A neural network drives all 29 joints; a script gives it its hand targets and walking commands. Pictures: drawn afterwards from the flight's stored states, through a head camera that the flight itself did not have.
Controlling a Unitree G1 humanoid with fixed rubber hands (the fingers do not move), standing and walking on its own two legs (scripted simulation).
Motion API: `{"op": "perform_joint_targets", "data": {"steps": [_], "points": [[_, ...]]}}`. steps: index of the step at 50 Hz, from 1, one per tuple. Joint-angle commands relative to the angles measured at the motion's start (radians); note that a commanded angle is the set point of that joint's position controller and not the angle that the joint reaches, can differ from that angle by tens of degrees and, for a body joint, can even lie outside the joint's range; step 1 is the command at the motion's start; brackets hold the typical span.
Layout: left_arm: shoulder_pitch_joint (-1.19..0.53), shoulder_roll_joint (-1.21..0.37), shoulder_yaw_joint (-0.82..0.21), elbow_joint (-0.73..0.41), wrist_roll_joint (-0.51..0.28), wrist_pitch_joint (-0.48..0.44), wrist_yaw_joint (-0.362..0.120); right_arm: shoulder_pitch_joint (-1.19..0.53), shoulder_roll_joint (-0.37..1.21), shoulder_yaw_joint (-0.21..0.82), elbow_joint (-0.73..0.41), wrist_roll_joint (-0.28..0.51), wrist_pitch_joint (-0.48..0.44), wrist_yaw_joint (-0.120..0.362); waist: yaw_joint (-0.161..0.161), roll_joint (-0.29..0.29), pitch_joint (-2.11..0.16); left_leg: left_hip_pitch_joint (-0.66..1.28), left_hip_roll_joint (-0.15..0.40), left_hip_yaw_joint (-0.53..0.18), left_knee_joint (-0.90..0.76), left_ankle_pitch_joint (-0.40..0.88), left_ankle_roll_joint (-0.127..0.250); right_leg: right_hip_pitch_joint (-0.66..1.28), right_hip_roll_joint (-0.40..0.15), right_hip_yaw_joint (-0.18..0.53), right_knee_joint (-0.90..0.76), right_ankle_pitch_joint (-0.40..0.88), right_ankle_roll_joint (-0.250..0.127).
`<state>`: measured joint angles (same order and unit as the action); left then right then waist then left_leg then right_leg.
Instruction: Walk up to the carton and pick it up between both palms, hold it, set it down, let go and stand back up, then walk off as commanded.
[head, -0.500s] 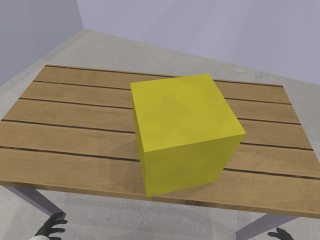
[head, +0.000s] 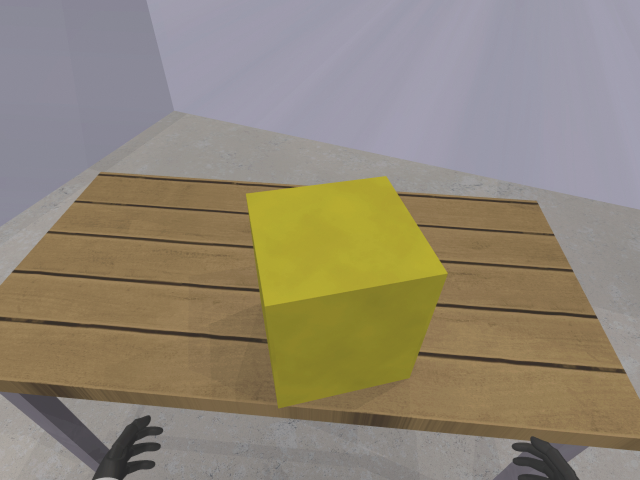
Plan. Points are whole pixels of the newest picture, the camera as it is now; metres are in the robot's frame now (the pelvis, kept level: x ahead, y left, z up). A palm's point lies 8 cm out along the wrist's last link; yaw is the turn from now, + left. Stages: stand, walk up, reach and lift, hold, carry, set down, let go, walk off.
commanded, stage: reach and lift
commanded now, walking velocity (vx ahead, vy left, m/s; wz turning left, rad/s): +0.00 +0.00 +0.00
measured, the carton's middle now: (332, 291) +0.40 +0.00 +0.02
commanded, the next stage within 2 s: none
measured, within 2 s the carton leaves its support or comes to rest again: neither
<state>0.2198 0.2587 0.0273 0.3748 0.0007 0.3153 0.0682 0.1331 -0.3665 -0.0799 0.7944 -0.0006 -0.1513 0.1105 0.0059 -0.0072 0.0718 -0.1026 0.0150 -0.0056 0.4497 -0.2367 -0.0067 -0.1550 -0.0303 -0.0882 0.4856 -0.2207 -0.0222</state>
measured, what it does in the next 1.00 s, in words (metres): stands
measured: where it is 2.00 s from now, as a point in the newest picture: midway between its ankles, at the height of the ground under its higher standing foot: outside the picture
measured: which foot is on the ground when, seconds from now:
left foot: down 0.00-1.00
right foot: down 0.00-1.00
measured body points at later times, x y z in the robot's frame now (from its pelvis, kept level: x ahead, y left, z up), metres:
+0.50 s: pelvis -0.01 -0.01 +0.00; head -0.05 -0.02 +0.45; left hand +0.18 +0.21 -0.03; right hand +0.18 -0.28 -0.03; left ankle +0.01 +0.14 -0.74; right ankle +0.04 -0.10 -0.74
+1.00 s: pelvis +0.04 +0.01 +0.01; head +0.03 +0.02 +0.46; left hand +0.21 +0.21 +0.01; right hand +0.22 -0.24 +0.00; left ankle +0.01 +0.14 -0.74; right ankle +0.04 -0.10 -0.74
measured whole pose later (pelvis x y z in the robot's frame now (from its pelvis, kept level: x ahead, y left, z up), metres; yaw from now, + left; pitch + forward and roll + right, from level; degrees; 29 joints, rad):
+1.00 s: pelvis +0.04 +0.01 +0.01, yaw -1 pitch -1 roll +0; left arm 0.45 0.02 -0.01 0.03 0.00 -0.08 0.21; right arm 0.28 -0.35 -0.02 0.43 0.20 -0.33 0.21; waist 0.01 -0.01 0.00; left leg -0.10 0.02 0.00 0.36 -0.23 -0.01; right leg -0.15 -0.02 -0.07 0.37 -0.20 -0.02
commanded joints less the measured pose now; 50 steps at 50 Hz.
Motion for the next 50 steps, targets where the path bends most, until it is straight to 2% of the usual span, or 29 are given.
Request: {"op": "perform_joint_targets", "data": {"steps": [1,2,3,5,6,7,9,10,11,12,13,14,16,19,20,21,25,26,27,28,33,35,36,37,40,41,42,45,50], "points": [[-0.093,0.093,0.099,-0.185,0.013,-0.097,0.037,0.014,-0.083,-0.065,-0.299,0.044,-0.015,0.017,0.053,-0.065,-0.056,-0.115,-0.028,0.061,-0.180,-0.071,0.018,0.109,0.044,0.069,-0.159,-0.063,0.000],[-0.094,0.081,0.085,-0.175,0.007,-0.099,0.041,0.014,-0.086,-0.072,-0.308,0.036,-0.009,0.023,0.053,-0.067,-0.025,-0.151,-0.018,0.065,-0.206,-0.116,0.027,0.109,0.049,0.059,-0.153,-0.098,0.005],[-0.098,0.073,0.073,-0.172,-0.005,-0.105,0.050,0.014,-0.111,-0.086,-0.334,0.042,-0.008,0.027,0.036,-0.056,-0.035,-0.173,-0.008,0.060,-0.223,-0.156,0.030,0.129,0.064,0.052,-0.134,-0.106,0.005],[-0.126,0.050,0.059,-0.208,0.006,-0.124,0.060,-0.005,-0.118,-0.086,-0.373,0.053,-0.005,0.040,0.045,0.019,-0.057,-0.295,0.026,0.044,-0.263,-0.258,0.050,0.213,0.083,0.039,-0.079,-0.099,0.017],[-0.098,0.013,0.040,-0.196,0.007,-0.132,0.065,0.004,-0.144,-0.096,-0.363,0.067,-0.006,0.047,0.022,0.034,-0.046,-0.368,0.058,0.023,-0.300,-0.321,0.060,0.280,0.110,0.023,-0.044,-0.066,0.020],[-0.111,0.012,0.051,-0.202,0.016,-0.141,0.068,-0.003,-0.145,-0.086,-0.369,0.082,-0.008,0.050,0.029,0.079,-0.044,-0.436,0.066,0.027,-0.318,-0.353,0.076,0.339,0.114,0.025,-0.018,-0.040,0.029],[-0.106,-0.009,0.046,-0.181,0.024,-0.157,0.068,-0.004,-0.149,-0.081,-0.373,0.093,-0.004,0.054,0.021,0.069,-0.032,-0.501,0.078,0.023,-0.334,-0.367,0.088,0.389,0.131,0.019,0.014,0.002,0.035],[-0.128,-0.006,0.045,-0.226,0.027,-0.168,0.073,-0.026,-0.150,-0.078,-0.396,0.105,-0.009,0.056,0.039,0.076,-0.061,-0.505,0.076,0.028,-0.326,-0.367,0.084,0.389,0.125,0.028,0.018,-0.009,0.036],[-0.106,-0.016,0.042,-0.196,0.034,-0.171,0.073,-0.021,-0.146,-0.068,-0.391,0.112,-0.010,0.059,0.038,0.062,-0.036,-0.487,0.069,0.031,-0.325,-0.348,0.082,0.377,0.124,0.030,0.007,-0.007,0.029],[-0.113,-0.031,0.038,-0.212,0.030,-0.178,0.079,-0.012,-0.147,-0.067,-0.385,0.127,-0.009,0.065,0.035,0.082,-0.029,-0.472,0.070,0.025,-0.331,-0.370,0.077,0.362,0.121,0.037,-0.004,-0.027,0.028],[-0.127,-0.029,0.039,-0.201,0.029,-0.184,0.082,-0.028,-0.135,-0.064,-0.408,0.126,-0.008,0.066,0.046,0.058,-0.026,-0.477,0.062,0.031,-0.332,-0.371,0.080,0.368,0.120,0.039,-0.014,-0.049,0.030],[-0.125,-0.031,0.036,-0.217,0.024,-0.190,0.082,-0.023,-0.125,-0.058,-0.411,0.129,-0.007,0.063,0.038,0.038,-0.026,-0.473,0.052,0.031,-0.310,-0.342,0.074,0.359,0.106,0.057,-0.027,-0.065,0.025],[-0.125,-0.019,0.064,-0.202,0.022,-0.200,0.083,-0.024,-0.102,-0.032,-0.462,0.139,-0.006,0.058,0.074,-0.016,-0.023,-0.440,0.020,0.052,-0.273,-0.287,0.072,0.330,0.074,0.098,-0.078,-0.153,0.026],[-0.120,-0.018,0.060,-0.243,-0.001,-0.205,0.092,-0.006,-0.065,-0.020,-0.508,0.161,0.005,0.055,0.082,-0.104,0.003,-0.262,-0.030,0.068,-0.223,-0.188,0.047,0.165,0.023,0.132,-0.184,-0.266,0.008],[-0.106,-0.025,0.045,-0.268,-0.014,-0.209,0.098,0.014,-0.054,-0.017,-0.493,0.170,0.007,0.056,0.084,-0.097,0.002,-0.198,-0.038,0.071,-0.214,-0.147,0.032,0.105,0.016,0.123,-0.202,-0.250,-0.001],[-0.092,-0.019,0.063,-0.265,-0.024,-0.215,0.099,0.016,-0.043,-0.002,-0.536,0.177,0.003,0.053,0.097,-0.131,-0.012,-0.162,-0.051,0.070,-0.193,-0.095,0.025,0.084,0.004,0.141,-0.219,-0.243,-0.003],[-0.055,-0.040,0.035,-0.323,-0.037,-0.257,0.106,0.061,-0.019,0.025,-0.549,0.211,-0.009,0.045,0.096,-0.112,-0.028,-0.102,-0.043,0.056,-0.199,-0.023,0.023,0.067,0.011,0.131,-0.222,-0.129,0.003],[-0.027,-0.053,0.015,-0.340,-0.040,-0.265,0.105,0.077,-0.023,0.015,-0.545,0.208,-0.016,0.044,0.078,-0.133,-0.035,-0.093,-0.036,0.049,-0.196,-0.002,0.020,0.072,0.019,0.120,-0.221,-0.100,-0.002],[-0.033,-0.066,0.017,-0.326,-0.041,-0.275,0.104,0.073,-0.019,0.029,-0.550,0.221,-0.022,0.046,0.086,-0.111,-0.043,-0.086,-0.038,0.047,-0.199,-0.006,0.019,0.070,0.011,0.133,-0.228,-0.117,-0.004],[-0.032,-0.065,0.010,-0.329,-0.043,-0.279,0.104,0.051,-0.029,0.021,-0.557,0.229,-0.026,0.047,0.079,-0.120,-0.036,-0.085,-0.032,0.040,-0.198,-0.021,0.017,0.050,0.015,0.127,-0.229,-0.147,-0.004],[0.003,-0.097,-0.049,-0.414,-0.070,-0.336,0.119,0.078,-0.024,0.026,-0.600,0.264,-0.071,0.055,0.084,-0.098,-0.086,-0.053,-0.024,0.027,-0.195,0.019,0.006,0.032,0.032,0.107,-0.208,-0.072,-0.013],[0.052,-0.114,-0.064,-0.426,-0.059,-0.356,0.122,0.107,-0.037,0.020,-0.610,0.269,-0.098,0.054,0.081,-0.087,-0.091,-0.021,-0.012,0.029,-0.187,0.084,-0.006,0.017,0.048,0.088,-0.193,0.007,-0.017],[0.085,-0.131,-0.085,-0.452,-0.067,-0.373,0.122,0.133,-0.040,0.020,-0.607,0.271,-0.117,0.057,0.062,-0.091,-0.125,0.009,-0.012,0.023,-0.164,0.145,-0.015,0.032,0.067,0.080,-0.180,0.072,-0.026],[0.098,-0.152,-0.105,-0.468,-0.067,-0.381,0.123,0.124,-0.056,0.022,-0.592,0.294,-0.134,0.063,0.059,-0.078,-0.147,0.041,-0.008,0.016,-0.152,0.185,-0.024,0.015,0.072,0.076,-0.177,0.100,-0.031],[0.162,-0.180,-0.125,-0.493,-0.043,-0.407,0.129,0.155,-0.082,0.032,-0.557,0.321,-0.168,0.081,0.054,-0.046,-0.156,0.063,-0.002,-0.003,-0.143,0.274,-0.039,0.020,0.090,0.066,-0.175,0.153,-0.050],[0.156,-0.187,-0.133,-0.532,-0.048,-0.419,0.136,0.154,-0.104,0.011,-0.550,0.326,-0.181,0.086,0.041,-0.046,-0.170,0.078,-0.003,-0.007,-0.135,0.273,-0.048,0.013,0.099,0.066,-0.177,0.145,-0.055],[0.168,-0.191,-0.138,-0.540,-0.033,-0.427,0.142,0.148,-0.119,0.011,-0.552,0.335,-0.194,0.088,0.057,-0.030,-0.174,0.079,-0.001,-0.010,-0.135,0.301,-0.052,0.019,0.104,0.064,-0.170,0.165,-0.059],[0.229,-0.211,-0.151,-0.568,-0.022,-0.446,0.144,0.180,-0.143,0.033,-0.548,0.359,-0.233,0.097,0.048,-0.045,-0.177,0.108,-0.003,-0.022,-0.109,0.428,-0.058,0.031,0.115,0.061,-0.176,0.244,-0.066],[0.241,-0.233,-0.171,-0.616,-0.012,-0.455,0.158,0.178,-0.173,0.037,-0.526,0.396,-0.259,0.103,0.036,-0.042,-0.166,0.106,-0.007,-0.028,-0.096,0.445,-0.065,0.036,0.125,0.069,-0.175,0.248,-0.071]]}}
